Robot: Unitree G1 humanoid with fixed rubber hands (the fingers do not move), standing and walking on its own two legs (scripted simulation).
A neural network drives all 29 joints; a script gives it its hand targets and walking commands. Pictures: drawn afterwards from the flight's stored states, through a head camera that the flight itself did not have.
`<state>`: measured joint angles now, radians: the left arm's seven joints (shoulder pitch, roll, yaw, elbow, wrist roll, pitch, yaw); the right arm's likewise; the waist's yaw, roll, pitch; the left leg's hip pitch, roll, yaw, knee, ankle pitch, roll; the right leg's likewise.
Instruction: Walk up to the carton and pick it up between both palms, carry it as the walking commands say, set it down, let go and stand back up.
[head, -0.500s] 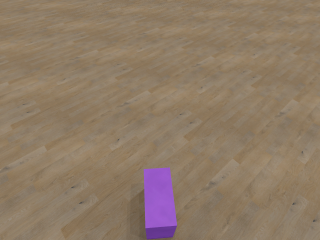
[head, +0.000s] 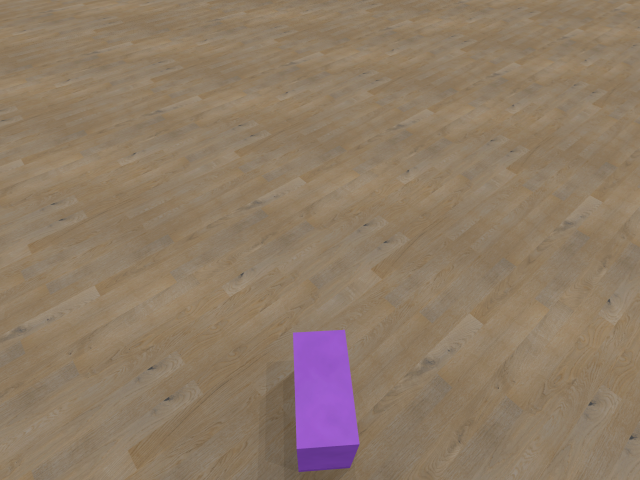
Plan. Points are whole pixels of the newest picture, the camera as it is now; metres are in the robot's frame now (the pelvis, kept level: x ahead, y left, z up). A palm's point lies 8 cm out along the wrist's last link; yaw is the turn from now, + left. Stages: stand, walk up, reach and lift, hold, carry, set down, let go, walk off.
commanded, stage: walk up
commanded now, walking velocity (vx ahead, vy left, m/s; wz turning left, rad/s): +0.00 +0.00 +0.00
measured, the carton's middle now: (321, 400) +0.42 -0.01 -0.64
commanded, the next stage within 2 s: stand in 0.14 s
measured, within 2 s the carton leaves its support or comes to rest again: neither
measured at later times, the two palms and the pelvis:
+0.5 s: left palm out of the picture +0.13 +0.25 -0.13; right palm out of the picture +0.13 -0.25 -0.12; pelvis -0.03 +0.00 -0.02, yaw -1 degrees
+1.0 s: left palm (173, 469) +0.16 +0.21 -0.17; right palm (468, 478) +0.16 -0.21 -0.17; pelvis -0.06 +0.01 -0.07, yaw -1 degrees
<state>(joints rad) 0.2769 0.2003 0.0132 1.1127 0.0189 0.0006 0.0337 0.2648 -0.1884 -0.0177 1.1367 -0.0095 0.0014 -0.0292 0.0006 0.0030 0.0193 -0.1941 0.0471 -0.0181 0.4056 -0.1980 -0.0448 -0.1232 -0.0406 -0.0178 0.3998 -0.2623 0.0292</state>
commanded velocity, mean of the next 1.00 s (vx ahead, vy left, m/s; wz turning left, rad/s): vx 0.00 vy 0.00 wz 0.00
